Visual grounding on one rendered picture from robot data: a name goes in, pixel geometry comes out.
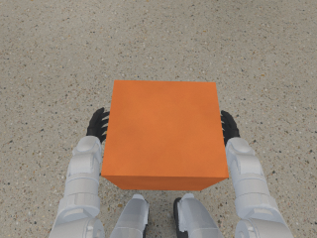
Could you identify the carton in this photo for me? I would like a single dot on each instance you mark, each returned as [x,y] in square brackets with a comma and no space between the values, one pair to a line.
[164,135]

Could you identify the robot right thigh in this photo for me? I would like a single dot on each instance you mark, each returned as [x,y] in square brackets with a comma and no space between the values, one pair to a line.
[198,220]

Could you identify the right robot hand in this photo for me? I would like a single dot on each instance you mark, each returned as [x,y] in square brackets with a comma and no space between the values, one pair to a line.
[230,127]

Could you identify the right robot foot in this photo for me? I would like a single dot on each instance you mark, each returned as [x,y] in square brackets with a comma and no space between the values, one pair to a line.
[179,234]

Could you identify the robot right forearm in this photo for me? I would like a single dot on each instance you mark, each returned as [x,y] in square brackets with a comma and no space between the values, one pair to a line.
[252,195]

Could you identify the left robot upper arm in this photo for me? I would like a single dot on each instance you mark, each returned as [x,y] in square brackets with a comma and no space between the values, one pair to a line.
[88,227]

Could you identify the right robot upper arm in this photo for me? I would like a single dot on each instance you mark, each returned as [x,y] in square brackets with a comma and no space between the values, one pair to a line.
[259,228]

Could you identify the robot left forearm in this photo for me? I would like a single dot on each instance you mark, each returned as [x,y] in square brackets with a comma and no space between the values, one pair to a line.
[80,198]

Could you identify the left robot hand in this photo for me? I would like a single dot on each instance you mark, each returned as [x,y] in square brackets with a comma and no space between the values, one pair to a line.
[96,123]

